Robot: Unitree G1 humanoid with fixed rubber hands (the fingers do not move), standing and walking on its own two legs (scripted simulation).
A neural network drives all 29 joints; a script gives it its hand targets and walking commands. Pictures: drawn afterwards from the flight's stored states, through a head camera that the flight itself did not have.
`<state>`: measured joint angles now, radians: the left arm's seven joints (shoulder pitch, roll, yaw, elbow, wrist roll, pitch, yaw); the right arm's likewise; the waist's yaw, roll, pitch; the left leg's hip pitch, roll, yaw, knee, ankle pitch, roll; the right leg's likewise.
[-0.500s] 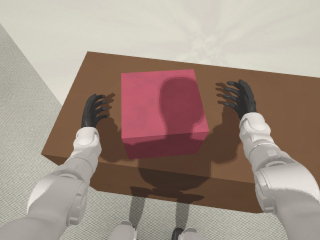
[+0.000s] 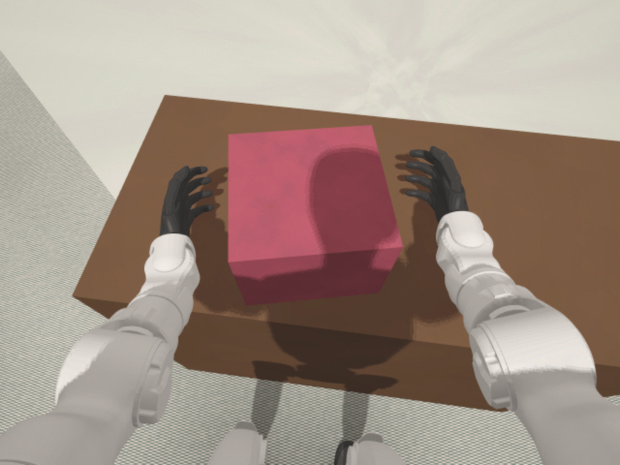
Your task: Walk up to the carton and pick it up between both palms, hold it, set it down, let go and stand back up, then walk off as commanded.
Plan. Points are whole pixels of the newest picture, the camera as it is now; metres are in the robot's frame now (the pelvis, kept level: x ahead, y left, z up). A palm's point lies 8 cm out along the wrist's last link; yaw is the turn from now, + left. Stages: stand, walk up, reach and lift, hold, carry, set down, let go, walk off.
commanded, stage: reach and lift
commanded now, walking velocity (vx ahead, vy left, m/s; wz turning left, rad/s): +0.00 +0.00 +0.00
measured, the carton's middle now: (307, 217) +0.43 +0.05 +0.00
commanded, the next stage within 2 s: none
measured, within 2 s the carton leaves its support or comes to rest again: neither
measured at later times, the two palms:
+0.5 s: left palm (200, 221) +0.40 +0.19 +0.01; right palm (415, 206) +0.45 -0.10 +0.03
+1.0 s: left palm (201, 223) +0.40 +0.19 +0.01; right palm (414, 207) +0.45 -0.10 +0.03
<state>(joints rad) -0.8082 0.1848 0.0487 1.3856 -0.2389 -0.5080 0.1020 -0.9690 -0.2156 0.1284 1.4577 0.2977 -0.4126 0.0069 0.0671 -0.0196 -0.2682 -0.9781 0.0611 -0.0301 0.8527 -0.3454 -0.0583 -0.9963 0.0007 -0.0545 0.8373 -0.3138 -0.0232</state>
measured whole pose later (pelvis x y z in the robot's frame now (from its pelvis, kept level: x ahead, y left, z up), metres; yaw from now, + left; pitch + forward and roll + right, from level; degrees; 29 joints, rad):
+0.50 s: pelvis +0.00 +0.00 +0.00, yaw +0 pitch +27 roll -1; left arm -0.82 0.08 0.21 1.34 -0.04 -0.49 0.17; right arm -0.99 -0.10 -0.04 1.48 0.06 -0.45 -0.09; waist 0.07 -0.02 -0.27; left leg -0.98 0.06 -0.03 0.85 -0.35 -0.06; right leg -0.99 0.00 -0.05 0.82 -0.31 -0.02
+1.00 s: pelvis +0.02 +0.01 +0.02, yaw +0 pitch +26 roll -1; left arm -0.77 0.02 0.44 1.33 0.18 -0.56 0.15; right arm -0.91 -0.06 -0.40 1.45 -0.33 -0.55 -0.09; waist 0.07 -0.01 -0.24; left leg -0.89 0.07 -0.03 0.76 -0.33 -0.06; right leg -0.89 0.01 -0.06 0.72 -0.28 -0.02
